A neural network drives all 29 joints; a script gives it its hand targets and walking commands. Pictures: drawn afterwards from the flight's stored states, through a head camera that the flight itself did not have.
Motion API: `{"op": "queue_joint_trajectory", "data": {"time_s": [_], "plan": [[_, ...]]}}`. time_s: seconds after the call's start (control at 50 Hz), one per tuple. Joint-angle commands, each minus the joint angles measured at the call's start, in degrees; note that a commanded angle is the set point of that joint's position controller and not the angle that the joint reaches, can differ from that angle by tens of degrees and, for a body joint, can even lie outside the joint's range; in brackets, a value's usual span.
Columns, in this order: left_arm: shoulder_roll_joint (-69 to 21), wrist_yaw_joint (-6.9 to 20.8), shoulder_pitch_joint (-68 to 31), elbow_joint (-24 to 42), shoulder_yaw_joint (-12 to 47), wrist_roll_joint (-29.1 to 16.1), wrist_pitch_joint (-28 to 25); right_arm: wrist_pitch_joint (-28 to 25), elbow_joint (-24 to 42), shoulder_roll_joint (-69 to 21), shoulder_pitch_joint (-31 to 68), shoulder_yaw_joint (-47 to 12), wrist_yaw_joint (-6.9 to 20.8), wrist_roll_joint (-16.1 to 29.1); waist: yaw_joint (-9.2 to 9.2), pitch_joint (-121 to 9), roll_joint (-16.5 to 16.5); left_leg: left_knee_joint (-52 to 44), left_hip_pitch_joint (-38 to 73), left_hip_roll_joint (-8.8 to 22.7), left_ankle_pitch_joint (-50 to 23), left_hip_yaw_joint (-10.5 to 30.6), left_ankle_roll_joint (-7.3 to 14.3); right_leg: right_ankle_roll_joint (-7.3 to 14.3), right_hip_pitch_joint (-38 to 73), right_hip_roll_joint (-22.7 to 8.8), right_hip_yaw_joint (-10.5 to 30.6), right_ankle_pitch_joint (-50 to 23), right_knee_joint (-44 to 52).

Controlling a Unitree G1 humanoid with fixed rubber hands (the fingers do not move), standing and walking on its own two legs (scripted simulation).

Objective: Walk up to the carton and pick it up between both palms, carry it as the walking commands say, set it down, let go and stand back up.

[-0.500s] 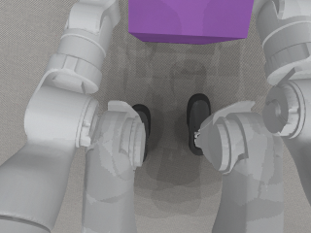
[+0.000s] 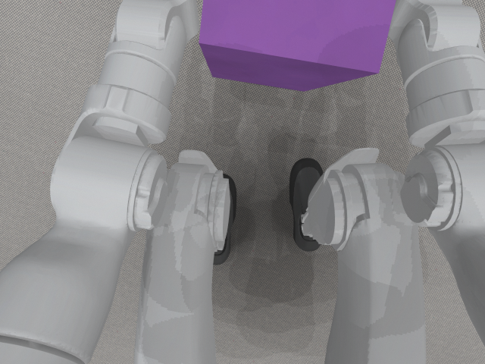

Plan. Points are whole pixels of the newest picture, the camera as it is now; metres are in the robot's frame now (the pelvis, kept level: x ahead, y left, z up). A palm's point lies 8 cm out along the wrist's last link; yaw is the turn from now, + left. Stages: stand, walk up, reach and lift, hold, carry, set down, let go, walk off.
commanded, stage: reach and lift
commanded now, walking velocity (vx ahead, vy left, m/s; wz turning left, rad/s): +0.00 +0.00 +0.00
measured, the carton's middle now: out of the picture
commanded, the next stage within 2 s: none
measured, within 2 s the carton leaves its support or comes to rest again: neither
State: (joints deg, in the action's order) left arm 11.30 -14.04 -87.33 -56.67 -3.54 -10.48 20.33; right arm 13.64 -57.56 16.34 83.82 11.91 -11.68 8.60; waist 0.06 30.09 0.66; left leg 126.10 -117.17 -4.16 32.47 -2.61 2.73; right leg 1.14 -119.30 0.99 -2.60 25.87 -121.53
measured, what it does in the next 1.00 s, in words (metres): rises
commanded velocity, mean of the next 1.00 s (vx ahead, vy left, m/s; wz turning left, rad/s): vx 0.00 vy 0.00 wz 0.00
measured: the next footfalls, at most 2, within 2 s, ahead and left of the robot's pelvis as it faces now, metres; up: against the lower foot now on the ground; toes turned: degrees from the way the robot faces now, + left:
none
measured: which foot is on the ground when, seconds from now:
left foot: down 0.00-1.00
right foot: down 0.00-1.00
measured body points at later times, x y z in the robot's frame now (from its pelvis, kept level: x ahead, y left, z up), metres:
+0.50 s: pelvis +0.00 -0.01 +0.03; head +0.32 -0.01 +0.33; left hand +0.54 +0.11 -0.07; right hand +0.56 -0.16 -0.07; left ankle +0.13 +0.09 -0.35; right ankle +0.16 -0.11 -0.35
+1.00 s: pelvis -0.01 -0.01 +0.08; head +0.29 -0.01 +0.41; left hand +0.53 +0.11 +0.01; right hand +0.53 -0.16 +0.00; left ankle +0.13 +0.09 -0.35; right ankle +0.16 -0.11 -0.35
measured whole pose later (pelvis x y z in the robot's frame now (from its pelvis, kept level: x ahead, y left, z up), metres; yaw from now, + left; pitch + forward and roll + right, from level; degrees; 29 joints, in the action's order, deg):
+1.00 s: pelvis -0.01 -0.01 +0.08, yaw +2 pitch +15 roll +1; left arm 7.4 -14.3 -77.2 -44.3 -7.1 -7.3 28.6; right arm 24.3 -42.8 12.0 73.5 16.1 -11.0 3.1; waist 0.1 30.1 0.9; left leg 112.1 -94.8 -5.8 32.3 -2.6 1.6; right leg 1.1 -97.6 1.8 0.2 27.1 -109.9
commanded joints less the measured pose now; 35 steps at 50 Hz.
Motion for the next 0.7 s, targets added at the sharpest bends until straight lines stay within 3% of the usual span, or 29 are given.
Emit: {"op": "queue_joint_trajectory", "data": {"time_s": [0.0, 0.02, 0.04, 0.06, 0.08, 0.1, 0.12, 0.14, 0.16, 0.22, 0.24, 0.26, 0.28, 0.3, 0.34, 0.36, 0.46, 0.48, 0.5, 0.52, 0.54, 0.56, 0.58, 0.6, 0.64, 0.68], "plan": [[-61.35, 20.09, -54.0, 33.0, 16.28, -4.19, -4.23, 3.6, 25.06, -73.02, 45.56, -17.6, 16.95, 1.49, 4.68, -130.04, -0.77, -17.06, 42.31, -4.46, -13.01, 2.07, -1.69, 0.79, 52.83, 7.06, 1.13, -12.79, 8.56], [-61.94, 19.91, -54.09, 35.4, 17.03, -4.78, -4.24, 3.91, 26.21, -73.59, 44.92, -18.57, 16.95, 2.33, 3.98, -133.67, 0.64, -17.12, 45.69, -4.55, -15.29, 1.91, -1.97, 0.92, 54.46, 7.17, 1.17, -14.77, 8.34], [-62.86, 19.44, -55.32, 39.33, 18.5, -5.8, -4.07, 4.19, 28.67, -73.97, 44.43, -19.08, 16.92, 2.65, 5.27, -140.18, -0.03, -17.02, 49.83, -4.68, -18.6, 2.41, -2.22, 0.76, 56.7, 7.54, 0.46, -17.17, 8.35], [-63.23, 19.05, -53.46, 39.17, 18.76, -5.67, -3.79, 4.41, 28.27, -73.66, 43.23, -19.99, 16.76, 3.08, 4.14, -140.68, 0.83, -16.79, 49.71, -4.99, -21.32, 2.26, -2.44, 0.72, 57.02, 7.58, 0.94, -18.9, 8.64], [-63.2, 18.88, -51.29, 39.04, 19.17, -6.26, -3.65, 4.6, 29.9, -72.91, 43.32, -20.64, 16.5, 3.15, 5.54, -142.21, -0.22, -16.34, 50.16, -5.22, -21.94, 2.34, -2.28, 0.57, 58.53, 7.77, 0.77, -20.17, 8.6], [-62.53, 18.66, -52.11, 41.0, 19.24, -6.14, -3.5, 5.24, 29.3, -74.1, 40.99, -21.07, 16.34, 3.22, 4.91, -144.21, 0.23, -16.42, 51.0, -5.31, -23.55, 1.77, -2.5, 0.43, 60.68, 7.84, 1.31, -22.1, 8.95], [-63.23, 18.61, -50.5, 41.37, 20.02, -6.42, -2.99, 5.52, 29.83, -73.91, 40.57, -21.12, 16.17, 3.27, 5.77, -144.49, 0.01, -16.86, 50.76, -5.48, -23.97, 1.86, -2.35, 0.23, 60.72, 8.25, 1.01, -22.58, 9.07], [-62.48, 18.53, -49.69, 42.43, 19.45, -6.19, -2.8, 6.13, 30.97, -74.24, 38.83, -21.4, 16.05, 2.98, 4.99, -146.92, -0.56, -16.8, 52.31, -5.65, -25.79, 1.64, -2.64, 0.28, 62.43, 8.43, 1.52, -24.33, 9.42], [-64.23, 18.6, -47.02, 39.62, 20.31, -5.87, -2.13, 5.97, 30.09, -73.71, 39.37, -21.23, 16.11, 3.05, 5.43, -144.16, 0.7, -17.56, 51.32, -5.42, -25.32, 2.24, -2.56, 0.44, 60.73, 8.38, 1.36, -23.47, 9.57], [-66.16, 19.2, -43.94, 37.46, 20.18, -5.7, -1.33, 6.29, 31.71, -74.1, 39.47, -21.69, 16.11, 2.39, 5.51, -140.25, -0.35, -18.31, 47.26, -5.56, -22.94, 1.83, -2.47, 0.36, 61.03, 8.27, 2.19, -22.55, 11.01], [-65.84, 19.19, -45.45, 39.02, 20.15, -5.47, -1.34, 6.71, 31.05, -74.04, 39.01, -21.57, 16.04, 2.33, 5.79, -140.88, -0.35, -19.09, 47.72, -5.5, -21.99, 1.72, -2.47, 0.32, 62.12, 8.3, 1.97, -21.92, 11.65], [-65.51, 19.44, -43.08, 36.61, 19.28, -4.84, -1.24, 6.91, 29.46, -74.61, 37.99, -21.12, 16.1, 2.11, 5.27, -137.24, -0.79, -19.53, 45.17, -5.54, -19.89, 1.54, -2.18, 0.2, 61.31, 8.19, 2.11, -20.31, 12.18], [-66.25, 19.65, -42.92, 35.73, 18.98, -5.06, -1.07, 7.1, 30.51, -76.17, 39.0, -21.43, 15.93, 2.16, 5.31, -136.96, -2.33, -20.06, 45.56, -5.62, -19.66, 1.63, -1.79, -0.09, 62.29, 8.13, 2.06, -20.36, 12.85], [-66.02, 19.86, -43.85, 35.63, 18.86, -4.88, -0.78, 7.49, 28.85, -76.33, 38.4, -20.58, 16.12, 1.78, 6.26, -134.59, -2.23, -20.47, 44.02, -5.73, -16.83, 1.82, -1.62, 0.05, 61.73, 8.08, 2.19, -18.2, 13.68], [-66.23, 20.44, -45.72, 35.76, 18.44, -4.94, -0.84, 7.69, 27.33, -77.43, 38.67, -19.87, 16.16, 1.24, 5.62, -132.51, -1.83, -21.79, 41.24, -5.56, -14.05, 1.59, -1.9, 0.46, 61.88, 7.65, 2.6, -16.15, 14.67], [-66.13, 20.67, -46.26, 34.11, 17.14, -4.33, -0.57, 7.95, 25.68, -77.06, 39.23, -18.63, 16.15, 0.53, 6.27, -130.13, -2.72, -22.41, 40.7, -5.42, -11.92, 2.08, -1.53, 0.24, 60.91, 7.48, 2.29, -14.63, 15.02], [-64.44, 20.99, -51.15, 39.33, 17.93, -4.52, -0.71, 9.29, 23.46, -80.55, 37.31, -18.07, 16.12, -0.12, 6.44, -131.57, -2.86, -24.31, 41.99, -4.95, -9.42, 1.85, -1.31, 0.34, 63.81, 7.38, 2.87, -12.81, 17.18], [-64.04, 21.12, -54.68, 41.18, 18.49, -4.9, -0.46, 9.76, 22.48, -80.53, 37.69, -17.74, 16.09, 0.15, 7.43, -132.82, -1.89, -24.26, 41.56, -5.01, -8.18, 1.65, -1.54, 0.36, 65.14, 7.08, 3.41, -11.98, 18.02], [-63.2, 21.26, -52.71, 39.57, 17.26, -4.36, -0.5, 10.14, 22.29, -81.48, 37.95, -17.72, 15.98, -0.02, 6.25, -131.61, -3.26, -24.67, 40.93, -4.89, -7.71, 1.53, -1.24, 0.2, 64.82, 7.17, 3.42, -11.0, 18.5], [-64.02, 21.38, -51.48, 35.99, 16.82, -3.86, 0.15, 10.04, 21.98, -80.73, 37.77, -17.03, 16.05, -0.82, 6.74, -130.04, -2.62, -25.41, 40.7, -4.88, -6.19, 1.58, -1.27, 0.28, 63.8, 7.05, 2.85, -10.12, 19.11], [-63.62, 21.24, -49.78, 36.84, 17.26, -4.35, 0.0, 10.03, 24.2, -81.12, 37.89, -18.16, 15.86, -0.32, 5.67, -132.14, -3.33, -25.25, 41.69, -5.14, -7.42, 1.36, -1.17, 0.29, 66.01, 7.2, 3.34, -10.74, 19.03], [-63.82, 21.29, -50.3, 35.71, 17.18, -4.72, 0.26, 10.24, 23.51, -80.75, 37.86, -17.62, 16.12, -0.96, 6.86, -130.32, -4.16, -26.01, 41.18, -4.75, -6.17, 1.99, -1.1, 0.29, 64.65, 7.21, 3.13, -9.5, 19.82], [-65.66, 21.49, -49.27, 37.12, 17.91, -4.7, 0.72, 10.13, 27.74, -81.37, 40.39, -19.88, 15.91, 0.56, 5.55, -136.79, -2.95, -25.77, 44.41, -5.37, -8.44, 1.32, -1.39, 0.46, 69.16, 7.3, 3.64, -11.18, 20.32], [-65.56, 21.37, -49.94, 37.31, 18.69, -5.53, 0.82, 10.38, 28.2, -80.63, 39.88, -19.88, 15.69, 0.08, 6.64, -137.44, -3.63, -26.05, 44.22, -5.27, -9.61, 1.99, -1.58, 0.27, 69.86, 7.27, 3.25, -12.86, 20.17], [-64.83, 20.66, -51.28, 41.76, 20.6, -6.63, 1.08, 10.57, 31.73, -79.64, 39.77, -21.4, 15.29, 1.3, 6.75, -145.02, -1.25, -26.26, 50.57, -5.71, -13.08, 1.99, -1.9, 0.14, 72.41, 7.47, 3.2, -16.0, 20.09], [-65.32, 20.29, -49.48, 43.81, 21.09, -6.83, 1.16, 11.07, 32.43, -80.13, 37.25, -21.91, 15.31, 1.47, 7.55, -146.6, -2.18, -27.21, 53.16, -5.98, -15.37, 2.57, -1.75, -0.14, 74.33, 7.81, 3.01, -18.11, 20.87]]}}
